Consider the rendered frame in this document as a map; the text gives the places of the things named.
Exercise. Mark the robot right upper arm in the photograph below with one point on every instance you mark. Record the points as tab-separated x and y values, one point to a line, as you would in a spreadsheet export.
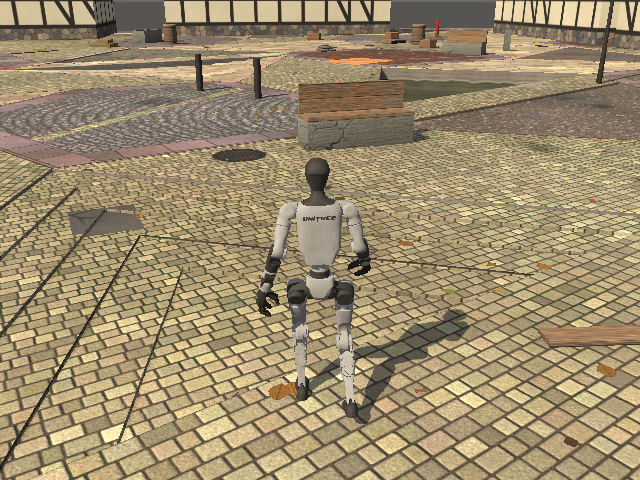
350	211

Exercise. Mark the right robot hand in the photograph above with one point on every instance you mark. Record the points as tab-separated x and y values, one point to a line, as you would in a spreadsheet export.
356	263

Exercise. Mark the robot left forearm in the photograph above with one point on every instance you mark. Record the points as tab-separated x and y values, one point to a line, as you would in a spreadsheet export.
270	271

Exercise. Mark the left robot hand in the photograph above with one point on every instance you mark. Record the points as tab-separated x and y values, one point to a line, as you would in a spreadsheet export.
262	303

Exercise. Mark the robot foot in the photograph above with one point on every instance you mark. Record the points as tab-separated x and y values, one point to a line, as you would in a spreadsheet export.
350	409
302	392

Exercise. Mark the robot right forearm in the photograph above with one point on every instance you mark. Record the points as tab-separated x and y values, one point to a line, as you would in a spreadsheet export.
364	258

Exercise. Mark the left robot foot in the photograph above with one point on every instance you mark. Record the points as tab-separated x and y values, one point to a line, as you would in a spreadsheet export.
302	392

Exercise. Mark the robot left upper arm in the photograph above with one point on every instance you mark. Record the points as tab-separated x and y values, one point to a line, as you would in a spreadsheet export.
286	213

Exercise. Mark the right robot foot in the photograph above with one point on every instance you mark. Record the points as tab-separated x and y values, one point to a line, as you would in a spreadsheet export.
350	409

